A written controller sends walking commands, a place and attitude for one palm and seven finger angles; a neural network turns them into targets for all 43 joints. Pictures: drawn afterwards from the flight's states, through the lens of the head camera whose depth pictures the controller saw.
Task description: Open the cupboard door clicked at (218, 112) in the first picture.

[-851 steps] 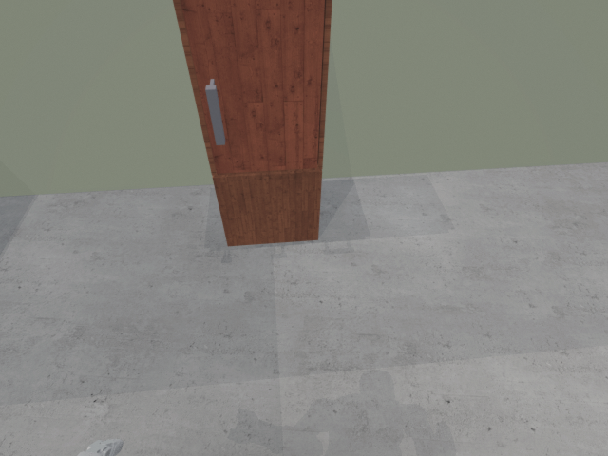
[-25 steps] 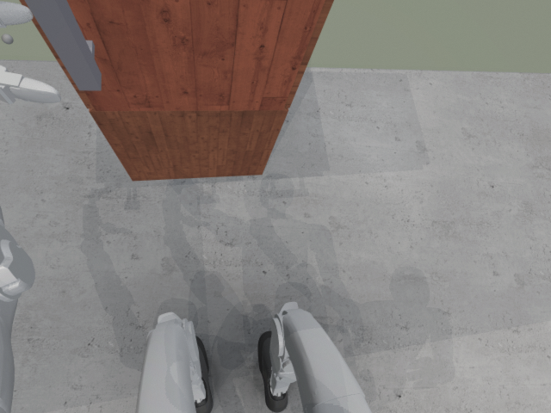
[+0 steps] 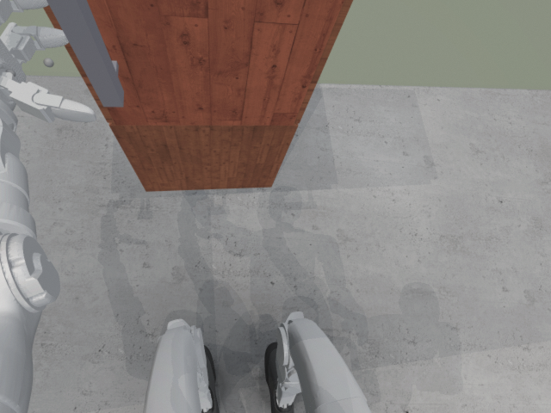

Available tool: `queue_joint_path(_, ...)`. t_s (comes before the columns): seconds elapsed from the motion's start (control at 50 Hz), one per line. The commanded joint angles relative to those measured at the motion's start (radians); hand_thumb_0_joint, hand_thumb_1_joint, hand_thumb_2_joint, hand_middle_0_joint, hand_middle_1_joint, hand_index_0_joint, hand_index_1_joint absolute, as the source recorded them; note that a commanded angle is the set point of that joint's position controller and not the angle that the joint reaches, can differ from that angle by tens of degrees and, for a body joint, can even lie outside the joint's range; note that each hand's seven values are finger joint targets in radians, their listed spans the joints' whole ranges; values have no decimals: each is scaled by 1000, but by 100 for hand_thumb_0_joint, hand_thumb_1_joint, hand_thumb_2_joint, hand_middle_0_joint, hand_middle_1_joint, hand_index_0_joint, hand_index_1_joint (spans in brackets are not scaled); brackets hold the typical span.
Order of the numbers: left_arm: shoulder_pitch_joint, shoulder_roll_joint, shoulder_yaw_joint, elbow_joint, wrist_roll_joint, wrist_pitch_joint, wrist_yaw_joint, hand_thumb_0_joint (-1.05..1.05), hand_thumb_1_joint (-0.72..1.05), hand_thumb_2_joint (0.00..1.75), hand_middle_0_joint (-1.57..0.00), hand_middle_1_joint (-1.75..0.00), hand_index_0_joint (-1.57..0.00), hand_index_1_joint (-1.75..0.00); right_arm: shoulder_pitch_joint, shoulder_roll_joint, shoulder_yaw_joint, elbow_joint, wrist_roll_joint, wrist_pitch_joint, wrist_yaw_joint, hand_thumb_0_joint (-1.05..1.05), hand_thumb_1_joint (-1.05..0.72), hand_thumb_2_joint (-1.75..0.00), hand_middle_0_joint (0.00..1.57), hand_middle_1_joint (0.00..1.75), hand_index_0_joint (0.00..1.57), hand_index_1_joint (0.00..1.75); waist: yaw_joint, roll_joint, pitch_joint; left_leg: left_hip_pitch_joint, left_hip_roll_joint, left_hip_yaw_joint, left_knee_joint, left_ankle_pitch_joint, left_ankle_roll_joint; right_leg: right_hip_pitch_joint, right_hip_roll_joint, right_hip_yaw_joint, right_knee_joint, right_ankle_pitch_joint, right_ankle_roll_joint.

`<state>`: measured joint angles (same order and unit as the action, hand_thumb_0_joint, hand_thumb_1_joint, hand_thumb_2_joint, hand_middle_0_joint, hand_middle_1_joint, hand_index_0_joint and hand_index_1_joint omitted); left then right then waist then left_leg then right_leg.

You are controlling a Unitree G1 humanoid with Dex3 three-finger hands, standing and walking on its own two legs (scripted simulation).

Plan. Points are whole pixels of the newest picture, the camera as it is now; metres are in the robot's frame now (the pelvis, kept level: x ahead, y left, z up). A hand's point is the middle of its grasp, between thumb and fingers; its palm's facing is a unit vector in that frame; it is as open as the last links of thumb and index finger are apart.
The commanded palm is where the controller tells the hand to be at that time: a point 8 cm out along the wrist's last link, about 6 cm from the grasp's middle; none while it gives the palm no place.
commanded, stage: move the hooked fingers beside the handle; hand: left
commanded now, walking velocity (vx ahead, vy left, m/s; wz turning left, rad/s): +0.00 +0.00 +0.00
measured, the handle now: (94, 38) +0.59 +0.18 +0.05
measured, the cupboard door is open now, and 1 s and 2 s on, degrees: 0 0 0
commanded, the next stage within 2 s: slide the fingers in behind the handle in 0.02 s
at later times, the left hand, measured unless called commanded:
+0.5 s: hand (71, 63) +0.55 +0.20 +0.06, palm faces +0.01 -1.00 -0.02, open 14.0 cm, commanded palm +0.53 +0.23 +0.05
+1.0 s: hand (90, 65) +0.55 +0.18 +0.05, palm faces +0.00 -1.00 +0.00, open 14.0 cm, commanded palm +0.53 +0.20 +0.05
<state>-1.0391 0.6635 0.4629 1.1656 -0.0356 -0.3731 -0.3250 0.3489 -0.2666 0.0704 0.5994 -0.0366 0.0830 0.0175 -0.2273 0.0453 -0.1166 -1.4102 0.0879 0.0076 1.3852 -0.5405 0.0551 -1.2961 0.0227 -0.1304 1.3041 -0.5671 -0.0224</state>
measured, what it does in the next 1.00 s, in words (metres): stands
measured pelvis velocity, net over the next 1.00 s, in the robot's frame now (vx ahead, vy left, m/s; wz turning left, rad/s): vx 0.00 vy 0.00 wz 0.01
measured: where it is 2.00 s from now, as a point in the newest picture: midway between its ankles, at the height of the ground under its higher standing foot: (243, 397)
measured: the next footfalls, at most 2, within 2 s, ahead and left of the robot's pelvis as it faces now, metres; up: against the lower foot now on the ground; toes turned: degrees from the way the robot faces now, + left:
none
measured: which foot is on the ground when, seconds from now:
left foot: down 0.00-1.00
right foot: down 0.00-1.00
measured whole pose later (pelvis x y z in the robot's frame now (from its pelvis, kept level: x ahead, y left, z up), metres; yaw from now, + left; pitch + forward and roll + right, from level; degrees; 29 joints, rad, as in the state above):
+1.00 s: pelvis +0.00 +0.00 +0.00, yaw +1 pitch +31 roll -6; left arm -1.05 0.55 0.38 1.18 -0.05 -0.40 -0.22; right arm 0.36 -0.25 0.05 0.64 -0.05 0.07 0.03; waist -0.22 0.05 -0.13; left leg -1.40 0.08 0.00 1.38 -0.53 0.05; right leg -1.29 0.02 -0.14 1.30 -0.57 -0.03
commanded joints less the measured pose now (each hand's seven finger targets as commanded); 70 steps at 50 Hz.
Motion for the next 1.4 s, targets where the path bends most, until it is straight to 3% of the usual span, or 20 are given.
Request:
queue_joint_path(0.0,-428,239,10,-256,-26,-74,3,0,-50,30,-30,-120,-30,-120,231,-213,-85,-9,3,3,-14,0,-90,-90,20,30,20,30,-7,267,-653,746,-14,-157,-135,541,-25,86,35,58,-148,322,-9)
queue_joint_path(0.02,-408,257,32,-255,-32,-74,3,0,-50,30,-30,-120,-30,-120,231,-211,-84,-11,3,3,-13,0,-90,-90,20,30,20,30,4,248,-657,725,-18,-148,-135,534,-23,120,35,60,-151,329,-9)
queue_joint_path(0.1,-376,263,29,-182,-32,-63,-3,0,-50,30,-30,-120,-30,-120,223,-212,-77,-11,9,5,-18,0,-90,-90,20,30,20,30,-6,191,-583,629,-23,-126,-135,465,-14,149,37,69,-164,317,-3)
queue_joint_path(0.18,-391,204,-8,-219,-44,-80,-3,0,-50,30,-30,-120,-30,-120,222,-207,-81,-9,7,-1,-15,0,-90,-90,20,30,20,30,-10,213,-601,661,-23,-126,-140,474,-16,145,38,71,-169,322,-6)
queue_joint_path(0.26,-397,183,-23,-170,-42,-84,8,0,-50,30,-30,-120,-30,-120,219,-206,-80,-4,8,-3,-15,0,-90,-90,20,30,20,30,-20,198,-544,620,-25,-124,-138,420,-13,117,38,73,-170,283,-7)
queue_joint_path(0.32,-416,221,-6,-149,-32,-80,22,0,-50,30,-30,-120,-30,-120,220,-212,-78,-7,7,-3,-20,0,-90,-90,20,30,20,30,-25,169,-540,566,-28,-114,-131,388,-9,140,37,78,-170,273,-3)
queue_joint_path(0.36,-450,204,-21,-190,-25,-94,31,0,-50,30,-30,-120,-30,-120,219,-206,-78,-7,3,-7,-16,0,-90,-90,20,30,20,30,-21,232,-573,608,-27,-120,-126,412,-12,114,36,77,-157,276,-9)
queue_joint_path(0.44,-410,238,20,-206,-29,-99,43,0,-50,30,-30,-120,-30,-120,215,-204,-78,-15,2,-6,-13,0,-90,-90,20,30,20,30,1,205,-629,591,-31,-108,-123,434,-12,192,38,85,-156,316,-5)
queue_joint_path(0.54,-419,225,1,-181,-21,-79,48,0,-50,30,-30,-120,-30,-120,213,-203,-75,-18,8,-4,-13,0,-90,-90,20,30,20,30,-16,167,-582,524,-31,-100,-120,373,-6,199,39,92,-166,291,1)
queue_joint_path(0.64,-434,218,0,-195,-26,-89,52,0,-50,30,-30,-120,-30,-120,219,-201,-77,-8,4,-13,-13,0,-90,-90,20,30,20,30,-14,198,-613,559,-31,-106,-118,404,-10,189,40,88,-158,303,-4)
queue_joint_path(0.76,-491,121,-69,-205,-26,-91,62,0,-50,30,-30,-120,-30,-120,231,-196,-84,14,-2,-20,-7,0,-90,-90,20,30,20,30,-41,226,-607,624,-28,-126,-120,418,-12,114,38,77,-157,289,-8)
queue_joint_path(0.8,-461,132,-54,-191,-24,-86,71,0,-50,30,-30,-120,-30,-120,235,-201,-87,15,-3,-16,-7,0,-90,-90,20,30,20,30,-34,210,-612,626,-27,-127,-123,423,-15,119,37,74,-160,291,-7)
queue_joint_path(0.9,-470,44,-110,-221,-23,-92,87,0,-50,30,-30,-120,-30,-120,235,-193,-97,25,-6,-16,2,0,-90,-90,20,30,20,30,-40,238,-624,694,-27,-142,-135,451,-22,85,36,64,-162,295,-11)
queue_joint_path(0.96,-466,110,-49,-162,-25,-83,112,0,-50,30,-30,-120,-30,-120,240,-197,-86,26,-9,-15,-1,0,-90,-90,20,30,20,30,-35,190,-575,604,-32,-126,-128,407,-14,116,37,70,-162,281,-8)
queue_joint_path(1.04,-460,52,-100,-203,1,-106,131,0,-50,30,-30,-120,-30,-120,232,-187,-90,13,-13,-13,11,0,-90,-90,20,30,20,30,-33,223,-598,642,-33,-125,-135,433,-19,119,36,68,-160,296,-11)
queue_joint_path(1.1,-453,10,-117,-216,-13,-118,131,0,-50,30,-30,-120,-30,-120,229,-187,-97,11,-12,-8,15,0,-90,-90,20,30,20,30,-35,224,-613,693,-31,-139,-143,469,-25,103,36,62,-160,312,-12)
queue_joint_path(1.24,-474,-12,-115,-165,0,-117,189,0,-50,30,-30,-120,-30,-120,230,-186,-96,10,-18,-3,20,0,-90,-90,20,30,20,30,-43,182,-562,640,-36,-139,-152,387,-23,86,35,61,-163,258,-8)
queue_joint_path(1.28,-498,18,-91,-198,8,-137,205,0,-50,30,-30,-120,-30,-120,236,-186,-96,8,-23,-5,21,0,-90,-90,20,30,20,30,-36,194,-609,659,-37,-137,-145,427,-24,103,35,65,-153,284,-9)
queue_joint_path(1.3,-482,-23,-121,-192,9,-142,203,0,-50,30,-30,-120,-30,-120,229,-179,-96,6,-22,-6,25,0,-90,-90,20,30,20,30,-37,197,-607,656,-39,-134,-144,426,-25,107,35,66,-155,288,-8)
queue_joint_path(1.38,-472,-13,-124,-170,9,-146,189,0,-50,30,-30,-120,-30,-120,228,-183,-95,10,-19,0,26,0,-90,-90,20,30,20,30,-45,178,-582,629,-38,-128,-142,413,-22,117,37,71,-160,291,-8)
